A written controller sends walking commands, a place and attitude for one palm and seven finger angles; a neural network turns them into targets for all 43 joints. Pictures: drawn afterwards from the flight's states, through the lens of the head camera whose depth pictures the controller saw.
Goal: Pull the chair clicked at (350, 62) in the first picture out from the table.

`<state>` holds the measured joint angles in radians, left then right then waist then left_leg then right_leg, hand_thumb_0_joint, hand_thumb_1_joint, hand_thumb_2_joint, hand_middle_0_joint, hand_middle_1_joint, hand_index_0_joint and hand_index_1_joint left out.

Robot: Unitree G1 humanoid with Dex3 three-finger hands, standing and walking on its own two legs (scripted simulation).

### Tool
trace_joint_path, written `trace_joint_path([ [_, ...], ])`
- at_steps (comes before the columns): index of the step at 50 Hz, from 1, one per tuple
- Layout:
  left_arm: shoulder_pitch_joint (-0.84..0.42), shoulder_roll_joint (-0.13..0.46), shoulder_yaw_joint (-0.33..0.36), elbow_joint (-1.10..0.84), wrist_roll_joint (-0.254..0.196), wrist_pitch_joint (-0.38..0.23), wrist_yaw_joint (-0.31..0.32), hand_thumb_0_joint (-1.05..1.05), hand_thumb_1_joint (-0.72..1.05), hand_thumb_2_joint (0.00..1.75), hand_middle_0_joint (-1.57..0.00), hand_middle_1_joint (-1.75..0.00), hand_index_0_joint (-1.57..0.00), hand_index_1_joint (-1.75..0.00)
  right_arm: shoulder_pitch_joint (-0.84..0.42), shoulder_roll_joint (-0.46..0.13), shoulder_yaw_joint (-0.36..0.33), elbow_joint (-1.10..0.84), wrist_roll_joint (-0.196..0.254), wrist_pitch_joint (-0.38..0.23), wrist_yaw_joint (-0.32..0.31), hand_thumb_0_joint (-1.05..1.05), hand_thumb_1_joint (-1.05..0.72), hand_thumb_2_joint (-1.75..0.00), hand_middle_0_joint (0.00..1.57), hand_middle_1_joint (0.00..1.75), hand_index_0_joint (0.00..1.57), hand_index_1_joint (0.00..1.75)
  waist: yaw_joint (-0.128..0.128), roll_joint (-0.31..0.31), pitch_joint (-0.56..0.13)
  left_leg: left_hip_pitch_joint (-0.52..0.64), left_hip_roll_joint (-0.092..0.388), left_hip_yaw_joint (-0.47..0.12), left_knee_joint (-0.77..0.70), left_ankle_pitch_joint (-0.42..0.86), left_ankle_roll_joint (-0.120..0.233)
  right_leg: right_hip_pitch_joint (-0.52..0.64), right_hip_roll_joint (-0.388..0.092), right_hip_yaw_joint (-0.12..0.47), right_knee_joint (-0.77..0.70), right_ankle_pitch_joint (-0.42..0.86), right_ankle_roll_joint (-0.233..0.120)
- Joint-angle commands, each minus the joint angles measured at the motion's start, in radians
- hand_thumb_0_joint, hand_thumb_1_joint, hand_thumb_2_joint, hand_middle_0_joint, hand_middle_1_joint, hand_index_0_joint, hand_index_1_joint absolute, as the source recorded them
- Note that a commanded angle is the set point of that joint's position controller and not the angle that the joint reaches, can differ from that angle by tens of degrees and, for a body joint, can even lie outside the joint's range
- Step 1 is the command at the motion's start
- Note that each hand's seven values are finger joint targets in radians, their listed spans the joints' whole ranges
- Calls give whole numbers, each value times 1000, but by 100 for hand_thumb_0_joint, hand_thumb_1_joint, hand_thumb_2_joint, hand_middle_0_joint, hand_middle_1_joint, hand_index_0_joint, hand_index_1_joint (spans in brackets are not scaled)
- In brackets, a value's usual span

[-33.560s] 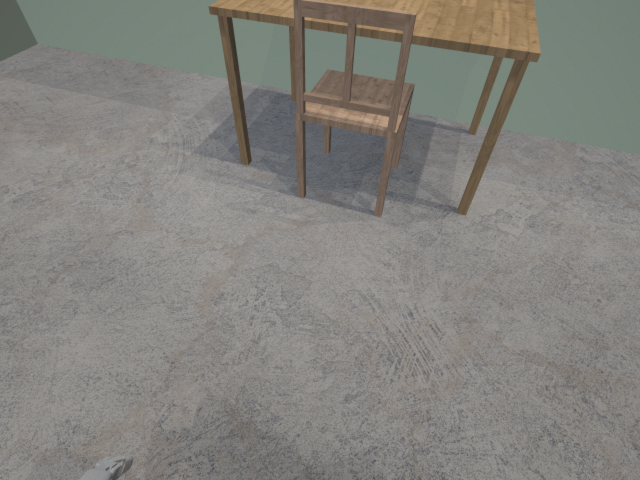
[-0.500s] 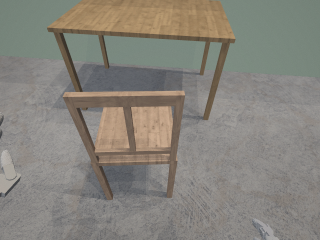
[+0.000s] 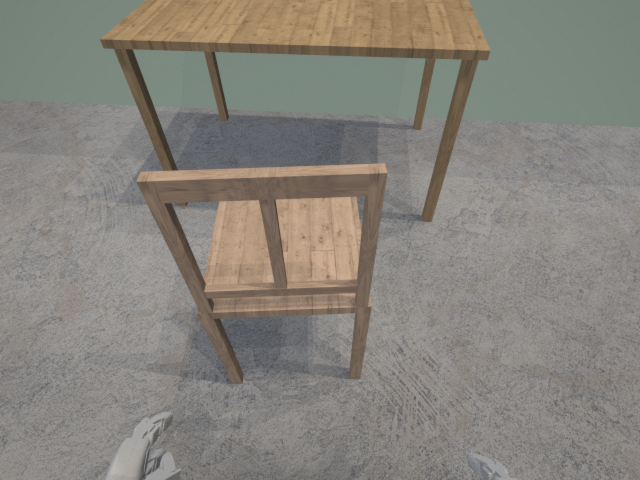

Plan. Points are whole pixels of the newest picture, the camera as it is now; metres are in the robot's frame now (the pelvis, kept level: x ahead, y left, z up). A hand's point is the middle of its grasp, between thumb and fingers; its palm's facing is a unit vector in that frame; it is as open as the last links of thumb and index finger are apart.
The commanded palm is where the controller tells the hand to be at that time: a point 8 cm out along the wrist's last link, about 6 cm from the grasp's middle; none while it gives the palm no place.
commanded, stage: let the arm hang, fingers relaxed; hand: left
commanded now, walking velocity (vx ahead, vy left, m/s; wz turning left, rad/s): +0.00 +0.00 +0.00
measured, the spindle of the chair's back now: (275, 246) +0.54 +0.12 -0.10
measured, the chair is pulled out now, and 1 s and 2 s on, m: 0.61 0.61 0.61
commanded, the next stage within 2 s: look to check the result in 0.90 s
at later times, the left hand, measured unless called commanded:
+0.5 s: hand out of the picture -0.01 +0.18 -0.16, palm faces +0.02 -0.97 -0.25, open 7.3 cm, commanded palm none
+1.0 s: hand out of the picture +0.00 +0.14 -0.17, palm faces +0.03 -0.99 -0.17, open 7.4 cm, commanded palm none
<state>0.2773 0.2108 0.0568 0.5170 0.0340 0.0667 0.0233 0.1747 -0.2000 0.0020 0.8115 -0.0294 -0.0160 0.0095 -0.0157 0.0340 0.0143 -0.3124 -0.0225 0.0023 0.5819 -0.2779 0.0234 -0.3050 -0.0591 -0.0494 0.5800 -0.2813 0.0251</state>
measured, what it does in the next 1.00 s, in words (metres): stands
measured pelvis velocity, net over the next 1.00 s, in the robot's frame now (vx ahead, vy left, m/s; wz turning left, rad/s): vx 0.01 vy -0.02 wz -0.01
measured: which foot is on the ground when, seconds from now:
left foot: down 0.00-1.00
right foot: down 0.00-1.00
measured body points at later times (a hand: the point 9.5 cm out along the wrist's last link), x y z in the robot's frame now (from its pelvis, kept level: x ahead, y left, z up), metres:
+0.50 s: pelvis +0.01 -0.01 +0.01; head +0.02 -0.02 +0.46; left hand -0.01 +0.23 -0.14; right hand +0.00 -0.23 -0.15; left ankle +0.02 +0.11 -0.73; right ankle +0.01 -0.14 -0.73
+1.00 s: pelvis +0.01 -0.02 +0.01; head +0.02 -0.02 +0.46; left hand +0.00 +0.19 -0.15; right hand -0.01 -0.23 -0.15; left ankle +0.02 +0.11 -0.73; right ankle +0.01 -0.14 -0.73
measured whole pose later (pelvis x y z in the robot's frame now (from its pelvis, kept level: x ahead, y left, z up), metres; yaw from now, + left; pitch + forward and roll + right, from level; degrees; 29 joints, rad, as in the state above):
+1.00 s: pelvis +0.01 -0.02 +0.01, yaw -1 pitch -2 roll +0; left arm 0.32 0.13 -0.01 1.08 0.01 0.01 0.04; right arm 0.34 -0.11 0.00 1.08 -0.01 0.00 -0.04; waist 0.00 0.00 0.05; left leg -0.18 0.02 -0.01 0.46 -0.25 -0.01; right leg -0.17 -0.02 -0.06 0.45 -0.25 -0.01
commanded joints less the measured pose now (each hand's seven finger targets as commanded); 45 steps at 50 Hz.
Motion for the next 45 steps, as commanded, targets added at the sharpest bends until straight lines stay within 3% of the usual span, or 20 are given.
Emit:
trace_joint_path([
  [1,43,125,0,70,-8,-47,1,0,90,90,-20,-30,-20,-30,62,-129,-29,-40,8,-11,-19,0,-90,-90,20,30,20,30,13,-110,-119,79,90,-113,-100,315,24,123,-53,67,-88,208,-67],
  [4,62,119,-16,208,-17,-48,3,0,90,90,-20,-30,-20,-30,65,-108,-16,16,11,-5,-25,0,-90,-90,20,30,20,30,22,127,-54,48,96,-112,-170,206,24,131,-30,60,-127,104,-51],
  [6,93,80,-4,266,-15,-49,7,0,90,90,-20,-30,-20,-30,89,-76,-21,42,5,1,-30,0,-90,-90,20,30,20,30,24,220,-34,28,94,-110,-199,86,22,139,-24,45,-153,76,-59],
  [9,79,86,-20,337,-19,-52,3,0,90,90,-20,-30,-20,-30,138,-69,-24,74,9,8,-32,0,-90,-90,20,30,20,30,19,174,-9,8,99,-120,-218,24,23,155,-25,37,-180,76,-64],
  [12,73,84,-31,391,-22,-54,0,0,90,90,-20,-30,-20,-30,181,-71,-26,101,13,11,-35,0,-90,-90,20,30,20,30,15,58,32,4,108,-127,-232,-1,27,138,-27,36,-206,56,-67],
  [17,84,75,-44,457,-26,-58,2,0,90,90,-20,-30,-20,-30,221,-67,-22,147,17,10,-38,0,-90,-90,20,30,20,30,13,-63,45,55,99,-100,-205,61,26,104,-44,58,-228,58,-73],
  [32,119,38,-48,526,-27,-61,15,0,90,90,-20,-30,-20,-30,251,-2,-10,234,19,9,-44,0,-90,-90,20,30,20,30,17,-54,103,67,96,-69,-204,93,20,67,-42,70,-232,46,-72],
  [36,123,25,-43,529,-27,-66,17,0,90,90,-20,-30,-20,-30,253,10,-11,241,19,3,-46,0,-90,-90,20,30,20,30,18,-39,62,86,96,-64,-196,143,18,101,-48,72,-218,103,-71],
  [40,124,18,-43,538,-27,-66,17,0,90,90,-20,-30,-20,-30,254,16,-11,249,19,3,-50,0,-90,-90,20,30,20,30,18,4,85,79,97,-63,-199,137,15,98,-44,75,-224,102,-72],
  [45,125,13,-42,543,-27,-68,16,0,90,90,-20,-30,-20,-30,258,19,-14,251,19,4,-50,0,-90,-90,20,30,20,30,16,-10,71,100,100,-59,-195,145,15,100,-47,73,-230,111,-73],
])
